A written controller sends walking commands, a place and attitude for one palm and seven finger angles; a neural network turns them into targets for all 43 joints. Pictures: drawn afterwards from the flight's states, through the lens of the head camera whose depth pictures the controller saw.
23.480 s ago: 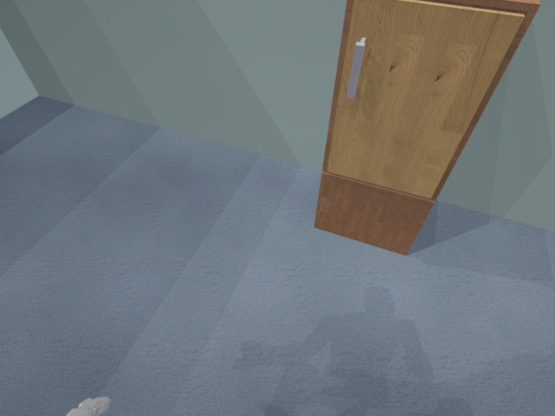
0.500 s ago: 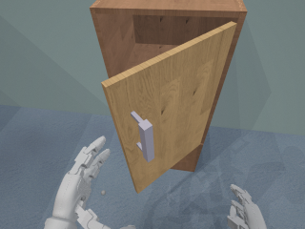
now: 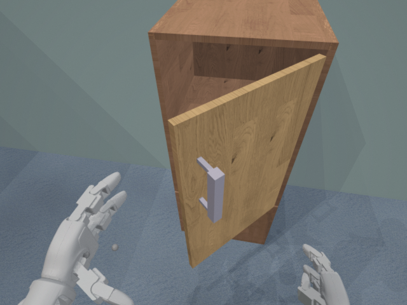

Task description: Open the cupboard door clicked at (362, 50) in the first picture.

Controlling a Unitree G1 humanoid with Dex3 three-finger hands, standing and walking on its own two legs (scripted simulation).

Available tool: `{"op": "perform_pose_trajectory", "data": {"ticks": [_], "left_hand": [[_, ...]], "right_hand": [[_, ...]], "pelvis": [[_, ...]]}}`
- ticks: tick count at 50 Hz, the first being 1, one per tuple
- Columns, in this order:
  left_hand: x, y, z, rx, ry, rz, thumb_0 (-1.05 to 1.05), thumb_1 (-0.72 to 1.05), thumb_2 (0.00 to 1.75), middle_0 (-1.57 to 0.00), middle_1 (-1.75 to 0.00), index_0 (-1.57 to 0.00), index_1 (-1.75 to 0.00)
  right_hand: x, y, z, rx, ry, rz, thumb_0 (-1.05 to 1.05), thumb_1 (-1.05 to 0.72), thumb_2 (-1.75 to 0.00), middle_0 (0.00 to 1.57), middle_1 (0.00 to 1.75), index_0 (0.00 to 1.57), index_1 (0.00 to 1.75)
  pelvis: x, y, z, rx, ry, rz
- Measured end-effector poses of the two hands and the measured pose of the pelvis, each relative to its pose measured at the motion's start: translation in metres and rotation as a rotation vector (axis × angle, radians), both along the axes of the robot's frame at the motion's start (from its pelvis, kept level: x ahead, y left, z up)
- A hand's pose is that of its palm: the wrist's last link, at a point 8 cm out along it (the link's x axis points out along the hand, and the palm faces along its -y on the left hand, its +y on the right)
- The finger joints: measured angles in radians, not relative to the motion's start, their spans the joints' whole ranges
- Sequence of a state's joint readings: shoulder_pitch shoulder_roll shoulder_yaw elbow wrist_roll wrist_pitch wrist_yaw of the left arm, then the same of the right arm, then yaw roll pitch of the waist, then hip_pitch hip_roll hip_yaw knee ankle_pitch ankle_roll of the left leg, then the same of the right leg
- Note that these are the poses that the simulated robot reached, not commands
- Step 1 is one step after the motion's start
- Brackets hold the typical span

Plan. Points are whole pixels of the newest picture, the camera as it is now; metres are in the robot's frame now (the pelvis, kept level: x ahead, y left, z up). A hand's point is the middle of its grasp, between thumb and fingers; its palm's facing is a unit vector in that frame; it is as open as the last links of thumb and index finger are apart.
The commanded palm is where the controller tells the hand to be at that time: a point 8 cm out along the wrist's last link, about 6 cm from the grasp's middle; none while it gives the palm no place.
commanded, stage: draw the hand back to the body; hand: left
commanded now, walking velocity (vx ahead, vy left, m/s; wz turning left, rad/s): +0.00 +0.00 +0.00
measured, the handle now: (208, 190) +0.32 +0.02 +0.08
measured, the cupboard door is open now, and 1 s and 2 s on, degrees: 47 47 47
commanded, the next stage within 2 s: step back with the hand held close in 1.08 s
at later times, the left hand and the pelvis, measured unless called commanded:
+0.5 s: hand (55, 209) +0.21 +0.24 +0.17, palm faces +0.33 -0.87 -0.37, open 11.5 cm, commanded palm +0.16 +0.28 +0.19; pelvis +0.02 +0.01 +0.04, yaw -1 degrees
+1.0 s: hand (44, 197) +0.22 +0.25 +0.19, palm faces +0.41 -0.83 -0.38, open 7.5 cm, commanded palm +0.17 +0.29 +0.21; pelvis +0.02 -0.01 +0.04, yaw -2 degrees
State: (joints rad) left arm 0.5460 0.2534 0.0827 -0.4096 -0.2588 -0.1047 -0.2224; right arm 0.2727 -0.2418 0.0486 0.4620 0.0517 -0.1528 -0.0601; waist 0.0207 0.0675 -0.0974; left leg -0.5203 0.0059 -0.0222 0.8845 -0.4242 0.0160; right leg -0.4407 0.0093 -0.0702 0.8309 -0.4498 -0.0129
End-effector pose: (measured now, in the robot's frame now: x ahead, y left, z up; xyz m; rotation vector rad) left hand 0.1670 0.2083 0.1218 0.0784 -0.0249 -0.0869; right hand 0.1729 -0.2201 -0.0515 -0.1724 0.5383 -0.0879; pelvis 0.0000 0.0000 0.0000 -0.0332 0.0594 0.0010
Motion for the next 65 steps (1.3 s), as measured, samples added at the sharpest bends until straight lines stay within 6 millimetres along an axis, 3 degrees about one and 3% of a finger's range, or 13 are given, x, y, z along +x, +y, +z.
{"op": "perform_pose_trajectory", "data": {"ticks": [10, 20, 37, 41, 50, 61, 65], "left_hand": [[-0.003, 0.029, 0.026, 0.202, 0.002, 0.264, -0.01, -0.25, 0.4, -0.16, -0.3, -0.16, -0.3], [0.003, 0.056, 0.052, 0.29, -0.03, 0.376, 0.0, 0.08, 0.54, -0.18, -0.3, -0.17, -0.3], [0.011, 0.089, 0.093, 0.37, -0.138, 0.515, 0.01, 0.67, 0.8, -0.2, -0.31, -0.2, -0.3], [0.011, 0.089, 0.095, 0.365, -0.142, 0.532, 0.01, 0.78, 0.84, -0.2, -0.3, -0.2, -0.3], [0.012, 0.077, 0.082, 0.339, -0.093, 0.503, 0.02, 0.87, 0.89, -0.21, -0.31, -0.2, -0.3], [0.006, 0.075, 0.089, 0.351, -0.119, 0.509, 0.02, 0.89, 0.89, -0.21, -0.31, -0.21, -0.3], [0.007, 0.081, 0.101, 0.401, -0.172, 0.507, 0.02, 0.89, 0.89, -0.21, -0.31, -0.21, -0.3]], "right_hand": [[0.003, 0.012, 0.013, -0.032, 0.038, 0.001, 0.01, -0.9, -0.9, 0.2, 0.3, 0.2, 0.3], [0.008, 0.022, 0.013, -0.023, 0.097, 0.022, 0.01, -0.9, -0.9, 0.21, 0.3, 0.2, 0.3], [0.025, 0.002, 0.021, -0.039, 0.115, 0.003, 0.01, -0.9, -0.9, 0.21, 0.3, 0.2, 0.3], [0.026, -0.003, 0.02, -0.036, 0.122, -0.001, 0.01, -0.9, -0.9, 0.21, 0.3, 0.2, 0.3], [0.02, -0.012, 0.018, -0.038, 0.14, -0.016, 0.01, -0.9, -0.9, 0.21, 0.3, 0.2, 0.3], [0.013, -0.014, 0.016, -0.023, 0.14, -0.023, 0.01, -0.9, -0.9, 0.21, 0.3, 0.2, 0.3], [0.01, -0.015, 0.017, -0.022, 0.148, -0.028, 0.01, -0.9, -0.9, 0.21, 0.3, 0.2, 0.3]], "pelvis": [[0.004, 0.007, 0.019, 0.004, -0.052, -0.009], [0.013, 0.012, 0.034, 0.015, -0.099, -0.016], [0.024, 0.004, 0.043, 0.022, -0.127, -0.026], [0.024, 0.001, 0.043, 0.023, -0.128, -0.026], [0.023, -0.006, 0.044, 0.023, -0.132, -0.028], [0.017, -0.01, 0.044, 0.022, -0.143, -0.029], [0.012, -0.01, 0.044, 0.014, -0.118, -0.024]]}}
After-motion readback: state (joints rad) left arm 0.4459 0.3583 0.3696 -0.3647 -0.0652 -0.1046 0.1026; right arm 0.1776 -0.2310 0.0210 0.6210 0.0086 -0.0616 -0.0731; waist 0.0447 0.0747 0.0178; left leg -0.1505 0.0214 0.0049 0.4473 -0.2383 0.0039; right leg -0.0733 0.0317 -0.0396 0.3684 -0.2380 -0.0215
